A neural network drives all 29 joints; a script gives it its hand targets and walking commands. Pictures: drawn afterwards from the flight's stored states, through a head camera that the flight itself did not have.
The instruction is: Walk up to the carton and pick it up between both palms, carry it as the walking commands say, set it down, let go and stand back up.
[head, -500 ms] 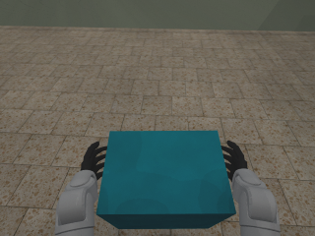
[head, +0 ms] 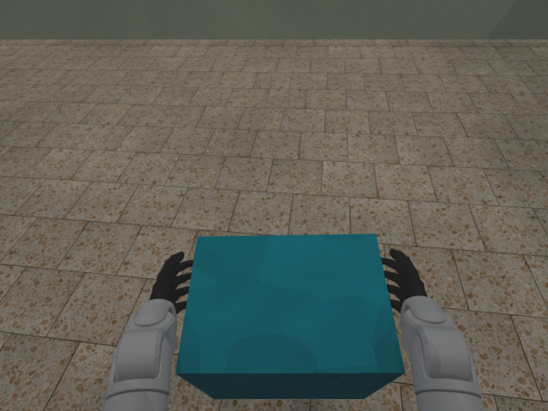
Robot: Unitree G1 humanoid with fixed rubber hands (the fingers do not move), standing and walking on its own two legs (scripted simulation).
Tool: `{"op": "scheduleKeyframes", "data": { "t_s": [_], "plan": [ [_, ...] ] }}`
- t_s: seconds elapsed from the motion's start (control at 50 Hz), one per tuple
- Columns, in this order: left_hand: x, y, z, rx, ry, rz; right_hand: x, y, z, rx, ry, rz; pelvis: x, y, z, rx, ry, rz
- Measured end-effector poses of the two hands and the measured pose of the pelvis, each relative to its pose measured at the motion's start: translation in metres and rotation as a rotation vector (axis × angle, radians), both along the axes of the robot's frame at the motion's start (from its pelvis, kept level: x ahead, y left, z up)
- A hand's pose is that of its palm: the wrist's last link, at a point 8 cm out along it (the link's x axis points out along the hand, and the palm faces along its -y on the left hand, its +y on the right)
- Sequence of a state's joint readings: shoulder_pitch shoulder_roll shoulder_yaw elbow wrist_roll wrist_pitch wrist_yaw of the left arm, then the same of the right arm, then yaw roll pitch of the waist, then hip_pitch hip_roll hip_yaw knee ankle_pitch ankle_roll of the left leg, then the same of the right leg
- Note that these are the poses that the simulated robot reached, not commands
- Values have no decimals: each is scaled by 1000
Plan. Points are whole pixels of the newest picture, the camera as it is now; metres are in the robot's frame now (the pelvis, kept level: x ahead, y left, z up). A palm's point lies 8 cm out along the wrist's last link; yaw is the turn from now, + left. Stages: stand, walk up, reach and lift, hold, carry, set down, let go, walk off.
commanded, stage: set down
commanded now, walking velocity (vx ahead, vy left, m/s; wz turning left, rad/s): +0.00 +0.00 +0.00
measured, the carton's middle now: (287, 324) +0.27 -0.01 -0.05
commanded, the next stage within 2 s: none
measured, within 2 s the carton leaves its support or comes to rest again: neither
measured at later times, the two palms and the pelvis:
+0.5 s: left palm (175, 300) +0.30 +0.17 -0.01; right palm (395, 303) +0.28 -0.18 -0.02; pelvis -0.03 +0.00 -0.01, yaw +2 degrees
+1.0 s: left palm (191, 316) +0.32 +0.17 -0.12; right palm (379, 318) +0.30 -0.18 -0.13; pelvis -0.04 +0.01 -0.06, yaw +3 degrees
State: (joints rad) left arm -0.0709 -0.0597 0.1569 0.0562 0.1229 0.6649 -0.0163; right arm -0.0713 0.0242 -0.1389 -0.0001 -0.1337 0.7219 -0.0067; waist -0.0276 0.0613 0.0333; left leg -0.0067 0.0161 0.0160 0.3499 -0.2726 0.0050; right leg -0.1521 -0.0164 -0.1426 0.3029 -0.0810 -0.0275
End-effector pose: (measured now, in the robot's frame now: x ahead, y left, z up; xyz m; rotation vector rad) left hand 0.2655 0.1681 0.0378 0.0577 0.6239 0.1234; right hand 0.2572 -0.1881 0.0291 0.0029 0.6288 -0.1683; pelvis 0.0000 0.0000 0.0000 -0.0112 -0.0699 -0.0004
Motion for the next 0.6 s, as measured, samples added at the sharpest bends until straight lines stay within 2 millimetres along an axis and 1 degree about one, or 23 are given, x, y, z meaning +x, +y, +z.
{"op": "scheduleKeyframes", "data": {
  "t_s": [0.1,0.18,0.3,0.44,0.52,0.6],
  "plan": [
    [-4,1,-13,-10,34,6,-3,1,-10,3,33,-4,-8,-2,-1,2,-14,3],
    [-1,3,-20,-11,41,-1,-2,3,-17,8,39,-15,-17,-2,-3,3,-17,4],
    [10,4,-28,-17,40,-4,6,5,-26,32,38,-39,-26,0,-7,2,-4,22],
    [25,4,-38,-18,43,-2,19,5,-40,38,39,-39,-32,3,-12,0,47,42],
    [32,3,-51,-16,52,-10,24,4,-53,28,49,-38,-34,5,-15,1,93,40],
    [38,0,-69,-16,66,-17,27,2,-71,21,63,-40,-35,7,-18,3,162,38]
  ]
}}
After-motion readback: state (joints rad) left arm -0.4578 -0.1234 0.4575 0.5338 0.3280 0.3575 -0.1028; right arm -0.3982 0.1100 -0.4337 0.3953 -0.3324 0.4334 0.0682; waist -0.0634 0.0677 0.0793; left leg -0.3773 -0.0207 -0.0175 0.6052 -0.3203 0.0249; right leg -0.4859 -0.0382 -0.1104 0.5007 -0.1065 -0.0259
